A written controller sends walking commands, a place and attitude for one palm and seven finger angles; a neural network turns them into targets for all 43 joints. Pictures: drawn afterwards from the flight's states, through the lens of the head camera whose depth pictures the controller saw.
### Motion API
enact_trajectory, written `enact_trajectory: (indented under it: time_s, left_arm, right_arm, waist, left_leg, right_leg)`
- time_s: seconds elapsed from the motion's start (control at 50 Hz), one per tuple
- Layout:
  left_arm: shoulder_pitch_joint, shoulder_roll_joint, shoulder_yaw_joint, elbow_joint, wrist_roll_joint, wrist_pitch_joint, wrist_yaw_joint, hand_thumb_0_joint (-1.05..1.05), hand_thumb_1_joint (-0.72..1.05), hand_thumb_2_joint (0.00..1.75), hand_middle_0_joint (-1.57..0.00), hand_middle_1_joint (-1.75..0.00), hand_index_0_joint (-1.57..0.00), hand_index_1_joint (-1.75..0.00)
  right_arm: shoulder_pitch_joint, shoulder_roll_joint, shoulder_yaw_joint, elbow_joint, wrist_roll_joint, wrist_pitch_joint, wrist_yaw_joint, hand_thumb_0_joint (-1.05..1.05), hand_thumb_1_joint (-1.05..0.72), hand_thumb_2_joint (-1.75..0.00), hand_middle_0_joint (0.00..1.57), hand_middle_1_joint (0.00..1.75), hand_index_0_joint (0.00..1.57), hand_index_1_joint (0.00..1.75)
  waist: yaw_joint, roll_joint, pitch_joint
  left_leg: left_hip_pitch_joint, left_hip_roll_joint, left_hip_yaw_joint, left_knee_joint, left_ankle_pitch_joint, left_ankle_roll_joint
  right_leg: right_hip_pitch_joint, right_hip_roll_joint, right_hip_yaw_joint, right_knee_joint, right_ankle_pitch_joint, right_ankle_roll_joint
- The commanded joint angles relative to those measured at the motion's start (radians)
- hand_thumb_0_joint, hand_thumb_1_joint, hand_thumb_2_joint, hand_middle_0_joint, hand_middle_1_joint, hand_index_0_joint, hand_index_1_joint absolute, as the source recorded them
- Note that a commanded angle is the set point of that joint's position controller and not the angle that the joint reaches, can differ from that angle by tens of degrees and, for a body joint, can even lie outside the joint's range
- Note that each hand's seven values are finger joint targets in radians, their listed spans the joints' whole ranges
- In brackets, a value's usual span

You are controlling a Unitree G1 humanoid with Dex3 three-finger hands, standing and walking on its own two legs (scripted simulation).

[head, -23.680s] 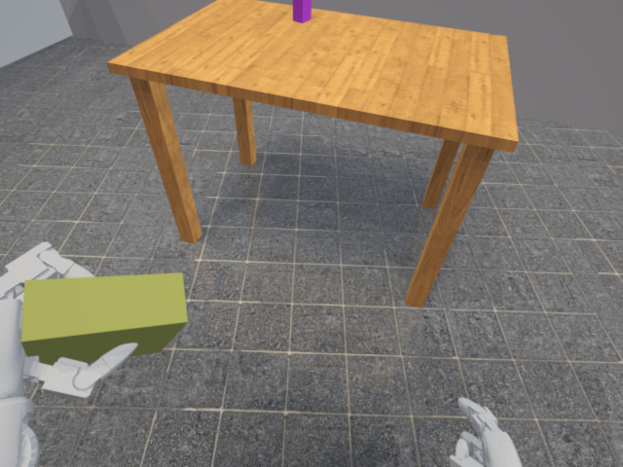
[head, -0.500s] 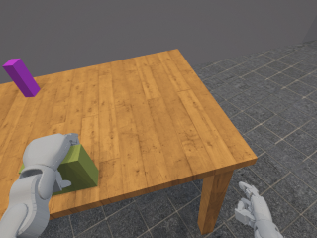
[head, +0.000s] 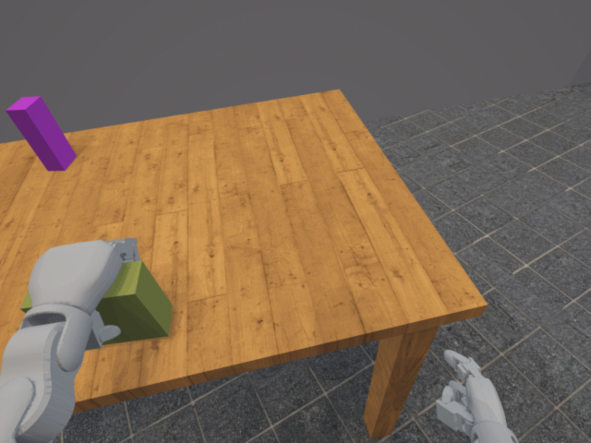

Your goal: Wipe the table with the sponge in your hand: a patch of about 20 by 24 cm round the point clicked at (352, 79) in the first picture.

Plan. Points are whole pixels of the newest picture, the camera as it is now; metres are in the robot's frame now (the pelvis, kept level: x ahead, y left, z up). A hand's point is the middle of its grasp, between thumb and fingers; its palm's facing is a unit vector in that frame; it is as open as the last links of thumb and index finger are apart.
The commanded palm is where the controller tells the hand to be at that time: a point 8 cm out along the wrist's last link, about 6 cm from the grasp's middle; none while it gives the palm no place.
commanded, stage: lower the sponge onto the table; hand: left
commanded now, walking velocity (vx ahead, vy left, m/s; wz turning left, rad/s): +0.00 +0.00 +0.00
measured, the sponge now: (113, 314) +0.23 +0.30 +0.06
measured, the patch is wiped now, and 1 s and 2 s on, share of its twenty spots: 0.00 0.15 0.30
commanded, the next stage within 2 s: wipe forward along the first lane in 0.48 s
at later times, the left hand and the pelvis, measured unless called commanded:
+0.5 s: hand (105, 300) +0.23 +0.30 +0.10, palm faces +0.03 -0.06 -1.00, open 9.0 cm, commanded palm +0.20 +0.29 +0.15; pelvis +0.00 +0.00 +0.00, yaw +0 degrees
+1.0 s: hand (108, 285) +0.25 +0.31 +0.09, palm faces -0.04 -0.03 -1.00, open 9.1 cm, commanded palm +0.23 +0.31 +0.12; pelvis +0.00 -0.01 +0.00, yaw +0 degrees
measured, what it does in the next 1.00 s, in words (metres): stands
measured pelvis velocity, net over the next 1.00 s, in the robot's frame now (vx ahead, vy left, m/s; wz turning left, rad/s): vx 0.00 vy -0.01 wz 0.01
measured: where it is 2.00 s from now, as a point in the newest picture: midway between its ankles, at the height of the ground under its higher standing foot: outside the picture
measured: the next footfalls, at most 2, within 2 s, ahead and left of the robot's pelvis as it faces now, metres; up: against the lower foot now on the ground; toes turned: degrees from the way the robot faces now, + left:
none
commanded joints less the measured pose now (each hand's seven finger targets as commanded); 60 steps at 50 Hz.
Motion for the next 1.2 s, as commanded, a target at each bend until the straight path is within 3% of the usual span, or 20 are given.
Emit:
enact_trajectory:
  time_s: [0.0,0.08,0.1,0.16,0.2,0.22,0.26,0.3,0.36,0.4,0.46,0.5,0.58,0.6,0.72,0.96,1.0,1.02,1.1,1.18]
  left_arm:
    - [-0.169,0.193,0.194,-0.087,-0.016,0.052,0.082,0.0,0.1,1.3,-1.2,-1.6,-1.2,-1.6]
    - [-0.131,0.181,0.144,-0.093,-0.006,0.104,0.059,0.0,0.1,1.3,-1.2,-1.6,-1.2,-1.6]
    - [-0.147,0.183,0.138,-0.121,0.001,0.112,0.049,0.0,0.1,1.3,-1.2,-1.6,-1.2,-1.6]
    - [-0.18,0.176,0.104,-0.203,0.017,0.073,0.038,0.0,0.1,1.3,-1.2,-1.6,-1.2,-1.6]
    - [-0.182,0.178,0.114,-0.26,0.022,0.046,0.049,0.0,0.1,1.3,-1.2,-1.6,-1.2,-1.6]
    - [-0.128,0.169,0.122,-0.237,0.02,0.039,0.057,0.0,0.1,1.3,-1.2,-1.6,-1.2,-1.6]
    - [-0.046,0.128,0.11,-0.18,0.006,0.046,0.057,0.0,0.1,1.3,-1.2,-1.6,-1.2,-1.6]
    - [-0.047,0.197,0.186,-0.144,0.014,0.066,0.069,0.0,0.1,1.3,-1.2,-1.6,-1.2,-1.6]
    - [-0.116,0.169,0.147,-0.154,0.03,0.074,0.095,0.0,0.1,1.3,-1.2,-1.6,-1.2,-1.6]
    - [-0.14,0.18,0.154,-0.131,0.036,0.091,0.102,0.0,0.1,1.3,-1.2,-1.6,-1.2,-1.6]
    - [-0.102,0.134,0.113,-0.097,0.027,0.103,0.095,0.0,0.1,1.3,-1.2,-1.6,-1.2,-1.6]
    - [-0.077,0.166,0.139,-0.098,0.026,0.114,0.083,0.0,0.1,1.3,-1.2,-1.6,-1.2,-1.6]
    - [-0.106,0.137,0.092,-0.078,0.03,0.108,0.064,0.0,0.1,1.3,-1.2,-1.6,-1.2,-1.6]
    - [-0.108,0.163,0.122,-0.063,0.029,0.112,0.062,0.0,0.1,1.3,-1.2,-1.6,-1.2,-1.6]
    - [-0.246,0.183,0.111,0.061,0.044,0.082,0.049,0.0,0.1,1.3,-1.2,-1.6,-1.2,-1.6]
    - [-0.271,0.213,0.139,0.245,0.045,0.01,0.036,0.0,0.1,1.3,-1.2,-1.6,-1.2,-1.6]
    - [-0.294,0.247,0.165,0.265,0.045,0.002,0.037,0.0,0.1,1.3,-1.2,-1.6,-1.2,-1.6]
    - [-0.313,0.22,0.136,0.278,0.044,-0.003,0.037,0.0,0.1,1.3,-1.2,-1.6,-1.2,-1.6]
    - [-0.364,0.265,0.16,0.377,0.049,-0.018,0.038,0.0,0.1,1.3,-1.2,-1.6,-1.2,-1.6]
    - [-0.391,0.261,0.144,0.454,0.052,-0.037,0.035,0.0,0.1,1.3,-1.2,-1.6,-1.2,-1.6]
  right_arm:
    - [-0.233,-0.101,-0.038,-0.164,0.011,-0.046,0.007,0.0,-0.9,-0.9,0.2,0.3,0.2,0.3]
    - [-0.216,-0.118,-0.044,-0.174,0.009,-0.028,0.019,0.0,-0.9,-0.9,0.2,0.3,0.2,0.3]
    - [-0.257,-0.11,-0.033,-0.186,0.012,-0.032,0.018,0.0,-0.9,-0.9,0.2,0.3,0.2,0.3]
    - [-0.213,-0.101,-0.036,-0.192,0.005,-0.037,0.019,0.0,-0.9,-0.9,0.2,0.3,0.2,0.3]
    - [-0.236,-0.087,-0.032,-0.206,0.004,-0.05,0.016,0.0,-0.9,-0.9,0.2,0.3,0.2,0.3]
    - [-0.196,-0.089,-0.04,-0.197,0.0,-0.052,0.017,0.0,-0.9,-0.9,0.2,0.3,0.2,0.3]
    - [-0.178,-0.098,-0.045,-0.185,0.002,-0.04,0.026,0.0,-0.9,-0.9,0.2,0.3,0.2,0.3]
    - [-0.213,-0.108,-0.045,-0.182,0.005,-0.029,0.025,0.0,-0.9,-0.9,0.2,0.3,0.2,0.3]
    - [-0.199,-0.104,-0.047,-0.184,0.005,-0.019,0.026,0.0,-0.9,-0.9,0.2,0.3,0.2,0.3]
    - [-0.233,-0.105,-0.039,-0.18,0.01,-0.02,0.024,0.0,-0.9,-0.9,0.2,0.3,0.2,0.3]
    - [-0.197,-0.109,-0.046,-0.176,0.009,-0.017,0.026,0.0,-0.9,-0.9,0.2,0.3,0.2,0.3]
    - [-0.232,-0.11,-0.041,-0.182,0.01,-0.016,0.024,0.0,-0.9,-0.9,0.2,0.3,0.2,0.3]
    - [-0.2,-0.113,-0.044,-0.175,0.012,-0.008,0.025,0.0,-0.9,-0.9,0.2,0.3,0.2,0.3]
    - [-0.224,-0.112,-0.04,-0.18,0.015,-0.011,0.022,0.0,-0.9,-0.9,0.2,0.3,0.2,0.3]
    - [-0.179,-0.122,-0.042,-0.155,0.019,-0.009,0.001,0.0,-0.9,-0.9,0.2,0.3,0.2,0.3]
    - [-0.116,-0.142,-0.064,-0.136,0.021,0.0,-0.004,0.0,-0.9,-0.9,0.2,0.3,0.2,0.3]
    - [-0.127,-0.147,-0.064,-0.134,0.026,-0.001,-0.003,0.0,-0.9,-0.9,0.2,0.3,0.2,0.3]
    - [-0.106,-0.144,-0.065,-0.136,0.024,-0.001,-0.005,0.0,-0.9,-0.9,0.2,0.3,0.2,0.3]
    - [-0.096,-0.157,-0.07,-0.118,0.029,0.003,-0.01,0.0,-0.9,-0.9,0.2,0.3,0.2,0.3]
    - [-0.058,-0.166,-0.079,-0.109,0.032,0.011,-0.007,0.0,-0.9,-0.9,0.2,0.3,0.2,0.3]
  waist:
    - [0.011,0.003,-0.109]
    - [0.0,-0.048,-0.156]
    - [-0.002,-0.025,-0.16]
    - [-0.016,-0.008,-0.21]
    - [-0.007,0.028,-0.223]
    - [-0.004,0.008,-0.227]
    - [-0.007,-0.043,-0.161]
    - [0.01,-0.074,-0.133]
    - [0.003,-0.035,-0.15]
    - [0.004,-0.003,-0.132]
    - [-0.004,-0.054,-0.159]
    - [0.004,-0.046,-0.162]
    - [-0.016,-0.062,-0.149]
    - [-0.01,-0.052,-0.137]
    - [-0.037,-0.091,-0.124]
    - [-0.044,-0.14,-0.142]
    - [-0.043,-0.13,-0.141]
    - [-0.05,-0.133,-0.142]
    - [-0.056,-0.15,-0.112]
    - [-0.062,-0.164,-0.138]
  left_leg:
    - [0.075,-0.046,-0.023,-0.051,0.163,0.035]
    - [0.054,-0.047,-0.015,-0.045,0.19,0.042]
    - [0.064,-0.05,-0.018,-0.047,0.182,0.044]
    - [0.088,-0.048,-0.025,-0.039,0.209,0.052]
    - [0.119,-0.043,-0.033,-0.037,0.216,0.055]
    - [0.111,-0.042,-0.029,-0.029,0.239,0.056]
    - [0.081,-0.038,-0.029,-0.038,0.225,0.048]
    - [0.065,-0.038,-0.033,-0.044,0.19,0.046]
    - [0.057,-0.04,-0.023,-0.05,0.187,0.042]
    - [0.062,-0.044,-0.025,-0.054,0.156,0.041]
    - [0.054,-0.044,-0.018,-0.046,0.177,0.043]
    - [0.06,-0.049,-0.021,-0.041,0.17,0.047]
    - [0.045,-0.049,-0.011,-0.034,0.158,0.051]
    - [0.048,-0.05,-0.016,-0.033,0.142,0.051]
    - [0.033,-0.056,-0.003,-0.015,0.108,0.056]
    - [-0.016,-0.066,0.013,0.035,0.134,0.06]
    - [-0.021,-0.069,0.006,0.035,0.117,0.06]
    - [-0.031,-0.068,0.014,0.04,0.113,0.062]
    - [-0.053,-0.067,0.011,0.042,0.064,0.062]
    - [-0.086,-0.069,0.017,0.052,0.053,0.062]
  right_leg:
    - [-0.044,0.022,0.072,-0.094,0.122,-0.054]
    - [-0.005,0.01,0.044,-0.067,0.178,-0.035]
    - [-0.01,0.021,0.062,-0.07,0.159,-0.043]
    - [-0.005,0.015,0.033,-0.061,0.172,-0.038]
    - [-0.01,0.028,0.053,-0.06,0.165,-0.05]
    - [-0.004,0.023,0.033,-0.05,0.182,-0.047]
    - [-0.028,0.02,0.027,-0.062,0.187,-0.039]
    - [-0.034,0.033,0.063,-0.07,0.153,-0.051]
    - [-0.03,0.023,0.031,-0.063,0.133,-0.042]
    - [-0.046,0.036,0.058,-0.072,0.101,-0.054]
    - [-0.029,0.024,0.033,-0.064,0.138,-0.041]
    - [-0.022,0.031,0.061,-0.067,0.137,-0.047]
    - [-0.041,0.022,0.037,-0.063,0.137,-0.035]
    - [-0.048,0.031,0.06,-0.07,0.115,-0.044]
    - [-0.087,0.027,0.046,-0.079,0.086,-0.033]
    - [-0.094,0.017,0.056,-0.045,0.206,-0.023]
    - [-0.1,0.025,0.08,-0.05,0.182,-0.031]
    - [-0.107,0.018,0.061,-0.043,0.181,-0.024]
    - [-0.147,0.024,0.075,-0.058,0.111,-0.026]
    - [-0.145,0.017,0.067,-0.042,0.12,-0.018]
